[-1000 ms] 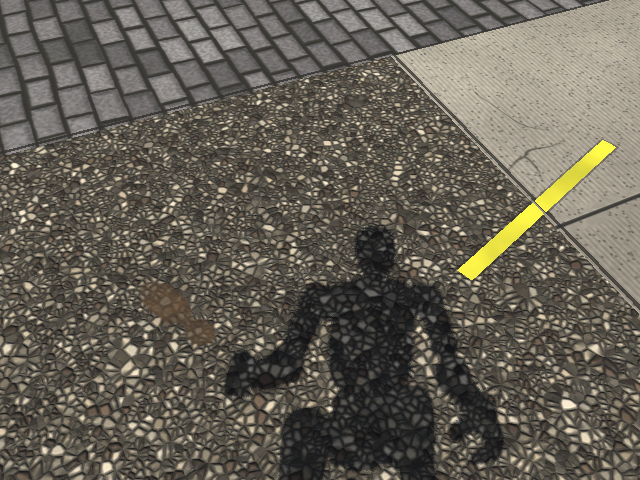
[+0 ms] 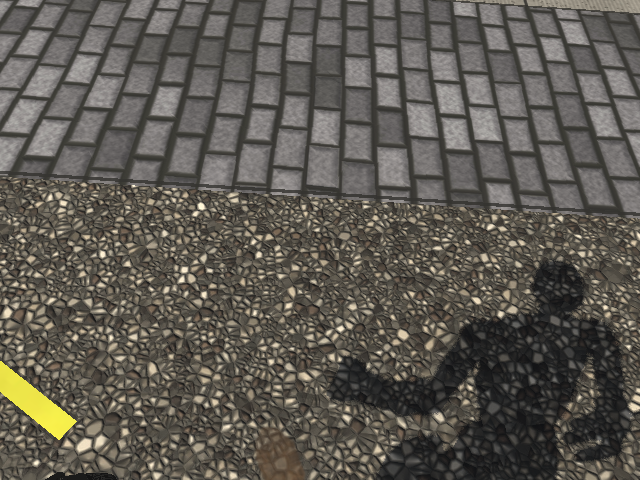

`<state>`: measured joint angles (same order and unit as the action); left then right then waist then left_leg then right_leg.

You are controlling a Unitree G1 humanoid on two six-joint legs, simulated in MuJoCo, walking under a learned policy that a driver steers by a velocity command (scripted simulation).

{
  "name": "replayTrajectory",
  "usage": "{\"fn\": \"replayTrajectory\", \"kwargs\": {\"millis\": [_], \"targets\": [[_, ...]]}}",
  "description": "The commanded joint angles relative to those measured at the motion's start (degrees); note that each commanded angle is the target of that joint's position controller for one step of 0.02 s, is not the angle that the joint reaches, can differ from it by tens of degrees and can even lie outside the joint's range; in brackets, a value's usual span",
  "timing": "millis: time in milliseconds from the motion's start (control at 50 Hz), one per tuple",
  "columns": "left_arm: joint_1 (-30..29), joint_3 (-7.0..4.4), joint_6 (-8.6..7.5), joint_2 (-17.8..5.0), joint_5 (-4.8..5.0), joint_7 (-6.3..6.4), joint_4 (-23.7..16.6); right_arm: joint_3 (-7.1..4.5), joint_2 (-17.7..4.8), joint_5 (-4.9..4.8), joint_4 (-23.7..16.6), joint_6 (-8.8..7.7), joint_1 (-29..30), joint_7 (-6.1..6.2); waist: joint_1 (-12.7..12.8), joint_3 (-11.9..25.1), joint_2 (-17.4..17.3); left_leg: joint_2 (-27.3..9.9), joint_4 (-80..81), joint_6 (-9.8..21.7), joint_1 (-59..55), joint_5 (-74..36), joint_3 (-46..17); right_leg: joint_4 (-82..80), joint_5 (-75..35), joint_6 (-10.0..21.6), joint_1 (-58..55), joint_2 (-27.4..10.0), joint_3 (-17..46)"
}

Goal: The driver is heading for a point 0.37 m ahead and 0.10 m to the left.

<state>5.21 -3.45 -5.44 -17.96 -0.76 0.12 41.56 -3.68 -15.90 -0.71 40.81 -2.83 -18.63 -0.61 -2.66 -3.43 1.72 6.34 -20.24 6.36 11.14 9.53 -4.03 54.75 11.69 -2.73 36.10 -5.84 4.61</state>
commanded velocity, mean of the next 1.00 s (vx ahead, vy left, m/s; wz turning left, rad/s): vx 0.24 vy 0.00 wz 0.29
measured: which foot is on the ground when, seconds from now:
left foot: down 0.00-0.26, up 0.28-0.64, down 0.66-1.00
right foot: up 0.00-0.24, down 0.26-1.00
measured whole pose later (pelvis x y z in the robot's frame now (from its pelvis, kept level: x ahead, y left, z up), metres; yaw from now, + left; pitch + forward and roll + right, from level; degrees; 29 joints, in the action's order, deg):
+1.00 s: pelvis +0.34 +0.01 -0.01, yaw +15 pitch +0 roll -1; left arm 9.9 -0.9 0.6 -16.0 -0.5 0.7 52.9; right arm -2.0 -13.3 0.5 42.1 0.5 -6.4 -0.1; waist 1.2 -1.5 0.4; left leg 1.8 -30.8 1.8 16.8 13.6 -1.4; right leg 26.9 20.3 -2.4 6.1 -2.5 -1.7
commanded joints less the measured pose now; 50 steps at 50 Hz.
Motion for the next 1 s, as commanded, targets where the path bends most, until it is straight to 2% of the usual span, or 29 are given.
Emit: {"fn": "replayTrajectory", "kwargs": {"millis": [20,80,160,200,220,240,260,280,300,320,340,360,380,420,480,520,580,620,640,660,680,700,720,740,760,780,800,880,1000], "targets": [[-2.91,-0.56,-0.17,-2.85,-0.09,-0.01,-3.95,-2.75,-10.19,-0.33,-3.71,-0.72,0.84,1.36,0.74,3.22,-4.82,-11.89,7.33,7.98,0.24,-13.29,-10.84,-11.09,-10.57,-1.75,-0.95,2.11,-1.31],[-8.33,-0.11,-0.76,-2.23,0.60,-0.81,-5.46,-2.86,-10.58,-0.53,-2.60,-0.25,-1.46,1.74,-1.50,2.28,-6.15,-11.23,6.71,6.04,1.38,-7.77,-11.49,-20.97,-17.40,-1.58,-4.86,4.60,-1.77],[-10.65,-0.69,-1.75,-4.15,1.06,-1.82,-6.72,-2.80,-9.89,-0.90,-1.12,0.49,-3.73,2.07,-1.88,2.14,-7.00,-13.60,1.49,5.25,-4.49,-6.02,-17.29,-26.85,-15.08,0.22,-6.00,5.76,0.26],[-8.35,-1.28,-2.25,-5.41,1.21,-1.96,-6.34,-3.00,-10.05,-0.77,-1.08,0.91,-3.00,2.31,-0.34,2.44,-8.79,-14.76,-1.69,4.51,-6.68,-8.75,-20.07,-27.76,-9.88,1.81,-8.68,5.91,0.42],[-4.94,-1.78,-2.51,-6.15,1.18,-1.75,-5.53,-2.95,-9.74,-0.70,-1.30,1.10,-2.15,2.27,1.51,3.54,-9.64,-14.22,-4.20,3.81,-6.57,-11.80,-20.48,-28.95,-8.47,2.97,-13.17,6.30,-0.57],[1.11,-2.68,-2.82,-7.65,0.76,-1.36,-4.14,-2.38,-8.23,-0.57,-1.85,1.10,-1.10,2.06,4.75,7.36,-8.99,-11.31,-10.78,2.15,-4.97,-15.52,-18.69,-30.89,-9.84,4.90,-22.79,5.40,-0.83],[9.66,-3.46,-2.88,-10.41,-0.20,-0.86,-3.42,-1.15,-5.25,0.30,-3.06,0.97,-0.91,1.76,8.38,15.97,-4.37,-7.97,-25.59,0.11,1.90,-9.19,-14.80,-28.82,-7.00,8.53,-38.46,-3.19,7.03],[14.47,-4.48,-2.11,-14.56,-1.09,-0.97,-1.61,-0.02,-1.43,-1.02,-4.26,0.61,-9.18,1.85,4.79,23.10,14.65,1.21,-44.69,-4.69,22.57,20.33,-7.46,-32.27,-2.10,18.29,-57.43,-16.31,32.59],[13.41,-3.31,-1.85,-9.35,0.39,-1.42,-2.05,-0.64,-6.80,-1.21,-2.87,0.48,-10.12,2.13,5.07,20.82,12.44,-2.23,-52.93,-5.88,29.16,25.21,-8.91,-35.10,0.78,18.59,-56.11,-18.23,39.66],[10.34,-2.24,-1.49,-5.77,0.46,-1.25,-2.89,-1.64,-10.11,-0.92,-2.89,0.75,-4.55,2.22,6.24,13.62,6.52,-3.73,-55.69,-6.90,29.98,21.23,-8.74,-34.81,-7.80,16.82,-48.94,-15.97,30.08],[7.31,-1.58,-0.98,-4.44,-0.12,-1.27,-3.31,-1.80,-10.29,-0.23,-3.48,1.10,-0.95,2.46,5.48,9.86,1.76,-5.22,-55.39,-7.83,27.81,18.63,-6.52,-34.04,-20.49,15.76,-41.87,-13.55,21.26],[5.58,-1.09,-0.67,-3.32,-0.15,-1.42,-2.81,-2.01,-9.86,0.56,-4.19,1.26,1.39,2.48,4.50,6.99,0.48,-6.27,-52.82,-8.40,26.48,17.70,-5.67,-33.91,-31.83,15.55,-35.98,-11.32,15.19],[4.98,-0.68,-0.76,-2.76,-0.45,-1.51,-2.24,-1.98,-8.53,0.47,-4.45,1.58,1.12,2.28,2.91,6.62,1.88,-7.74,-49.76,-8.37,23.47,17.04,-5.18,-34.42,-37.35,14.86,-32.22,-9.54,11.03],[3.92,-0.49,-0.86,-2.63,-0.25,-1.70,-0.61,-0.99,-4.71,-0.04,-4.10,2.29,-0.09,2.13,1.43,6.54,4.61,-7.91,-41.36,-9.01,19.55,16.02,-2.82,-36.44,-41.48,15.05,-28.44,-7.11,5.78],[2.32,-1.24,-0.03,-5.78,0.31,-1.11,1.01,0.02,-2.89,0.62,-4.80,2.81,1.95,2.05,1.05,9.18,4.89,-8.51,-29.43,-9.72,13.88,8.98,-0.50,-37.71,-44.97,16.20,-26.66,-7.25,1.72],[2.21,-1.44,0.78,-6.84,0.90,-0.78,1.84,0.25,-3.16,0.60,-4.88,2.91,4.07,1.69,1.94,10.24,5.09,-8.27,-22.95,-9.39,9.66,2.49,0.93,-38.27,-41.92,15.46,-26.00,-6.52,-0.49],[3.74,-1.26,1.63,-7.27,1.37,-0.76,3.51,-0.08,-4.56,0.68,-5.68,3.15,7.90,1.34,3.29,9.36,4.51,-7.70,-16.36,-8.26,6.97,-0.83,1.56,-37.35,-33.28,14.57,-26.97,-6.83,-0.24],[3.00,-0.94,2.09,-7.14,1.88,-0.76,4.23,-0.34,-4.76,0.98,-5.71,3.08,8.45,1.20,2.33,8.13,4.09,-6.99,-9.01,-6.54,2.85,-4.26,2.55,-35.11,-25.42,13.05,-25.95,-6.42,0.26],[3.45,-0.46,2.18,-6.06,2.11,-0.79,4.74,-0.58,-5.24,1.31,-5.56,2.97,8.29,1.28,1.80,7.75,3.50,-6.91,-4.16,-5.22,-0.86,-8.02,2.36,-33.45,-19.77,11.12,-24.61,-5.07,0.30],[5.62,0.33,1.97,-4.11,1.32,-0.90,5.47,-0.99,-7.26,1.72,-6.02,2.93,8.40,1.67,2.13,8.34,0.58,-10.64,-1.53,-3.58,-5.90,-18.53,-1.79,-30.97,-13.50,7.87,-22.34,-2.75,-0.78],[10.00,1.01,1.59,-2.40,-0.75,-1.20,5.71,-1.47,-10.77,2.23,-7.14,3.29,8.94,2.24,5.21,11.55,-6.55,-18.50,-4.96,-0.02,-12.59,-32.88,-9.32,-26.35,0.67,4.42,-18.10,1.73,-4.10],[12.94,1.93,1.95,0.26,-0.55,-0.96,6.49,-0.28,-6.97,2.32,-6.67,3.76,10.43,2.28,6.40,14.24,-11.59,-21.23,-5.16,4.74,-11.42,-27.86,-12.01,-26.35,9.76,2.00,-18.58,2.83,-5.19],[9.70,1.91,2.72,-1.46,-0.38,-0.65,6.08,0.29,-4.27,1.76,-6.79,3.77,12.51,1.63,5.24,12.17,-9.47,-18.06,-4.62,3.94,-7.42,-18.81,-11.00,-28.35,6.99,1.04,-20.86,2.53,-4.66],[7.88,1.60,3.41,-3.00,-0.24,-0.46,5.87,0.32,-4.01,1.57,-6.68,3.69,14.05,1.10,5.04,9.55,-8.41,-14.78,-4.87,1.57,-4.79,-13.25,-8.35,-29.34,4.37,0.90,-20.88,2.83,-5.24],[7.44,1.29,3.99,-4.31,-0.19,-0.20,6.45,0.19,-4.72,1.67,-6.67,3.49,14.21,0.71,4.36,7.56,-7.12,-12.85,-5.49,0.08,-3.30,-12.27,-6.74,-29.41,2.70,0.97,-20.74,2.97,-5.47],[7.69,1.13,4.46,-5.12,-0.33,-0.03,6.58,-0.06,-5.58,1.59,-6.25,3.15,13.67,0.50,4.20,6.71,-6.63,-12.28,-5.80,-0.50,-2.53,-13.60,-6.22,-29.64,1.38,1.03,-21.12,2.85,-5.32],[8.04,1.18,4.69,-5.10,-0.26,0.03,6.80,-0.20,-6.06,1.50,-5.68,2.88,13.17,0.44,4.37,6.67,-6.35,-12.12,-6.21,-0.74,-2.43,-15.96,-6.04,-29.89,0.02,1.08,-22.09,2.63,-5.04],[7.74,1.27,4.88,-4.76,0.21,0.43,8.18,-0.11,-5.01,1.33,-4.08,2.44,12.63,0.65,3.92,8.63,-4.70,-11.63,-8.52,-0.56,-4.91,-25.60,-4.99,-29.86,-4.73,1.10,-24.54,1.99,-4.83],[6.90,1.16,6.03,-4.26,0.31,1.00,10.31,-0.38,-4.75,1.19,-1.33,2.59,13.67,0.68,4.16,7.62,-3.02,-10.90,-7.45,-0.52,-3.82,-22.11,-4.39,-30.88,-3.59,0.82,-26.40,2.07,-5.09]]}}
